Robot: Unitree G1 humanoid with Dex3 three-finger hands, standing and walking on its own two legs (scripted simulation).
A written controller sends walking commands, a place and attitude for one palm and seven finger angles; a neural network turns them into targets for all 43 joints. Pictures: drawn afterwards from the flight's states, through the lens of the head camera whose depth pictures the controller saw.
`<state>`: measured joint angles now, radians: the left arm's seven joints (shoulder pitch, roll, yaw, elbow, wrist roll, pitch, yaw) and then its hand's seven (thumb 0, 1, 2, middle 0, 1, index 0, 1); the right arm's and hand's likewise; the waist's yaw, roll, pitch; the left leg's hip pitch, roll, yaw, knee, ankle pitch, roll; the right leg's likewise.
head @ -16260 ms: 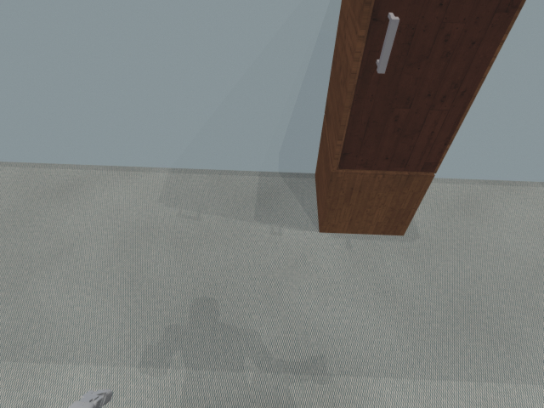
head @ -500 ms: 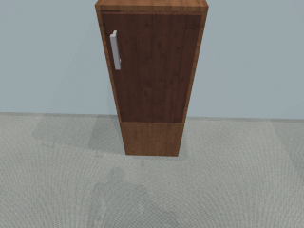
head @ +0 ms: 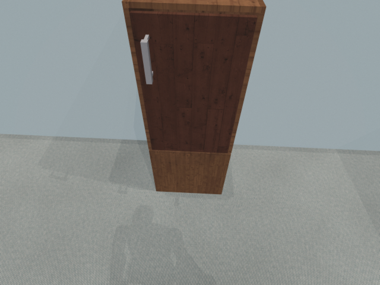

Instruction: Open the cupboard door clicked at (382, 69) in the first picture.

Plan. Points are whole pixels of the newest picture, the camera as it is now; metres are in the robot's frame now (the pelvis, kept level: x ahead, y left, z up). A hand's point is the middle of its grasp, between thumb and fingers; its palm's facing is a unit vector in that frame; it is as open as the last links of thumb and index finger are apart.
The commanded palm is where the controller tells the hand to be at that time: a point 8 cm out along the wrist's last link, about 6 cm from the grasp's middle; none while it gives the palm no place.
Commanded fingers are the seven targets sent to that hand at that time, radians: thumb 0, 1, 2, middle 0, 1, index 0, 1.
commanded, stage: look again from close up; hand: left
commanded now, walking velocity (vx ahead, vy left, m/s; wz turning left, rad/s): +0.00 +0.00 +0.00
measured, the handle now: (148, 60) +0.71 +0.17 +0.11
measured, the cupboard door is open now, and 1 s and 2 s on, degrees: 0 0 0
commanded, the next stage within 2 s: shuffle to correct the standing spot in 0.28 s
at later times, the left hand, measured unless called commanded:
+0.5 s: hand out of the picture -0.01 +0.16 -0.18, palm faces +0.02 -0.99 -0.17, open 7.4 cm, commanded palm none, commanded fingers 0.00 0.90 0.90 -0.20 -0.30 -0.20 -0.30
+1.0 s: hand out of the picture +0.06 +0.16 -0.19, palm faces +0.03 -0.99 -0.12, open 7.4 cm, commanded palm none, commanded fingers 0.00 0.90 0.90 -0.20 -0.30 -0.20 -0.30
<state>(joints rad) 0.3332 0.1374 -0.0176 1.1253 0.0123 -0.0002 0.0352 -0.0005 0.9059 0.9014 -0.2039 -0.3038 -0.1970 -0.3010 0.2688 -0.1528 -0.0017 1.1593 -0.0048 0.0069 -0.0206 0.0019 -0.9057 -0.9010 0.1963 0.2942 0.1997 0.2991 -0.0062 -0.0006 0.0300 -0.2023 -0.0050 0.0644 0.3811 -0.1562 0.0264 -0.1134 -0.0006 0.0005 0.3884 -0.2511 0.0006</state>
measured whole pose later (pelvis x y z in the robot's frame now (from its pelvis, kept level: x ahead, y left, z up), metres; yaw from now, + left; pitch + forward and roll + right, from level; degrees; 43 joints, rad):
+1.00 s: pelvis +0.12 +0.01 -0.01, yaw -1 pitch +0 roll +0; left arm 0.38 0.12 0.04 1.14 0.03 0.00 0.01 0.00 0.91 0.90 -0.20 -0.30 -0.20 -0.30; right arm 0.33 -0.12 -0.01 1.09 -0.02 -0.08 -0.04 0.00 -0.91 -0.90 0.20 0.29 0.20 0.30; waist -0.02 -0.03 0.03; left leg -0.15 0.02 0.15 0.50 -0.36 0.04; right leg -0.42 -0.04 -0.06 1.12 -0.41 -0.01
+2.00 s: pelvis +0.18 +0.02 +0.00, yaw +1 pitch +2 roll -1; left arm 0.35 0.22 0.06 1.10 0.03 0.07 0.00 0.00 0.91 0.90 -0.20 -0.30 -0.19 -0.30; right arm 0.29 -0.13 -0.03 1.05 -0.03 -0.01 -0.05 0.00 -0.92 -0.90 0.20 0.29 0.20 0.30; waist 0.00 -0.05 0.01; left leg -0.19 0.02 0.09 0.36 -0.20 0.03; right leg -0.36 -0.02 -0.01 0.86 -0.37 0.05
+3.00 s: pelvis +0.19 -0.02 -0.01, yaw +1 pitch +0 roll -2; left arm 0.32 0.09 -0.01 1.11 0.02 -0.03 0.05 0.00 0.90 0.90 -0.21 -0.30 -0.20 -0.30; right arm 0.25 -0.18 -0.03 1.07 -0.01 -0.01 -0.03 0.01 -0.93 -0.90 0.19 0.29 0.20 0.30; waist -0.01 0.05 0.04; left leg -0.25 0.07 0.04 0.57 -0.32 -0.02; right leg -0.17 0.02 -0.07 0.49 -0.32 -0.02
